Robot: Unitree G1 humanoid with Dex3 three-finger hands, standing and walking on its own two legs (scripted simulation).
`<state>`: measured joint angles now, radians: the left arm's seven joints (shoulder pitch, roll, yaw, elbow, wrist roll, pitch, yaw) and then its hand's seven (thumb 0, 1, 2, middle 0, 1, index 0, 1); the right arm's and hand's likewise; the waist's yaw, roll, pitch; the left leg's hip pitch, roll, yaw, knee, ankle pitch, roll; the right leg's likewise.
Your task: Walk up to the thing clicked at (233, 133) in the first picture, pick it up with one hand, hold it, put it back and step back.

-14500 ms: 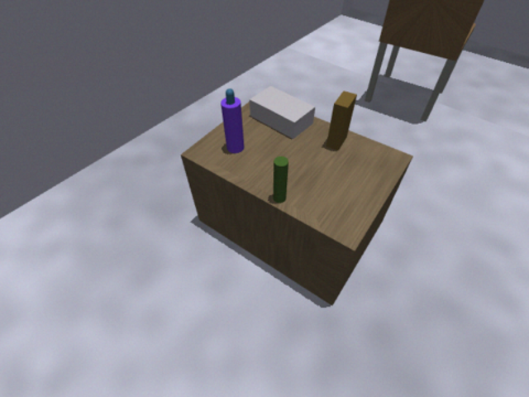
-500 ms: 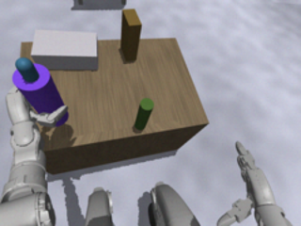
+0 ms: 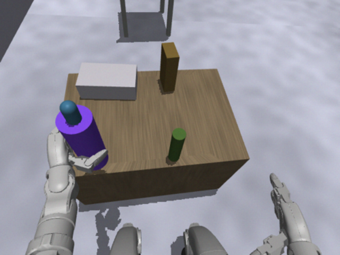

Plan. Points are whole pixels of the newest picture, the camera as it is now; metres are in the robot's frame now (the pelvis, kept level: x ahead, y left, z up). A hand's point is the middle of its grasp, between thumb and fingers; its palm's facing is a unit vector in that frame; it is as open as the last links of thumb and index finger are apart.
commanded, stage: lift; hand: left
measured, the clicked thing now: (84, 137) +0.37 +0.18 +0.04
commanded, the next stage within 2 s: hold in 0.54 s
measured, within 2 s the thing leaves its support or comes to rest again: neither
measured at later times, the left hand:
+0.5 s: hand (83, 146) +0.35 +0.18 +0.03, palm faces +0.23 -0.97 -0.04, open 9.9 cm
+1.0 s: hand (77, 143) +0.35 +0.19 +0.05, palm faces +0.24 -0.97 -0.04, open 9.9 cm
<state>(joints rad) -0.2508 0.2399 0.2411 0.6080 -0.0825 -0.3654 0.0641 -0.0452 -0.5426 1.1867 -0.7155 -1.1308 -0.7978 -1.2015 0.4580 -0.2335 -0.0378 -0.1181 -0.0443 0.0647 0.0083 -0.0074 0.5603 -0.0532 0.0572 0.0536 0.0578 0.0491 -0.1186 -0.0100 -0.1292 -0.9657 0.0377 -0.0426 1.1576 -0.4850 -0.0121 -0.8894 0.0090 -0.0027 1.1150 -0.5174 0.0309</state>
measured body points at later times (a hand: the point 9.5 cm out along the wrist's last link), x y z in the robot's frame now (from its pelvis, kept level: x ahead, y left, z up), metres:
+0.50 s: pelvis +0.00 +0.00 +0.02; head +0.07 +0.02 +0.46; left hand +0.34 +0.23 +0.04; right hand +0.17 -0.24 +0.02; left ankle +0.04 +0.12 -0.65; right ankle +0.01 -0.14 -0.65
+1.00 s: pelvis +0.01 +0.01 +0.03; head +0.07 +0.02 +0.47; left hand +0.33 +0.24 +0.06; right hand +0.18 -0.24 +0.02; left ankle +0.04 +0.12 -0.65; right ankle +0.01 -0.14 -0.65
